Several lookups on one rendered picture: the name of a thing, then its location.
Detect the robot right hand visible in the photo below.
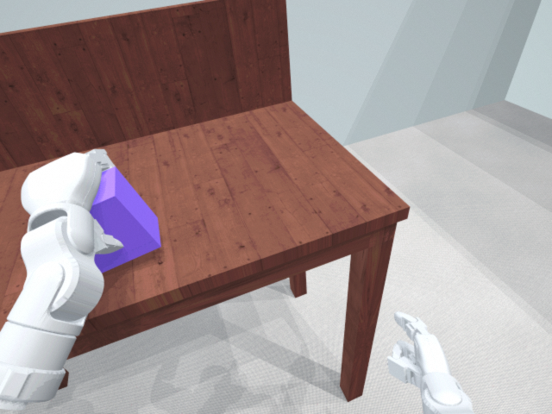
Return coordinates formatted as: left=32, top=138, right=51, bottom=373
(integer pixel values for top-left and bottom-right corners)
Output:
left=387, top=311, right=452, bottom=388

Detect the robot right forearm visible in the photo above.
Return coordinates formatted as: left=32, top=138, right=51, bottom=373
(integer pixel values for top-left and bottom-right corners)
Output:
left=420, top=372, right=475, bottom=414

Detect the robot left hand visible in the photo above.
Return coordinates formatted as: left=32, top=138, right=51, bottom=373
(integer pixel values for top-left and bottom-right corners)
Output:
left=21, top=149, right=123, bottom=254

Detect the table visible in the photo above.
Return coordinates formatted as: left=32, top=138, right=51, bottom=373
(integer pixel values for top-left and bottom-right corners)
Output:
left=0, top=0, right=410, bottom=402

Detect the robot left forearm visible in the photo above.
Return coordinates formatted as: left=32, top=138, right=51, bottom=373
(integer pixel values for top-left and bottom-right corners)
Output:
left=0, top=203, right=104, bottom=411

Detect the sponge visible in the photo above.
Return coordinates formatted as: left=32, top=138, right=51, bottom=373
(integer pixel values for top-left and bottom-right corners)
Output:
left=90, top=166, right=161, bottom=273

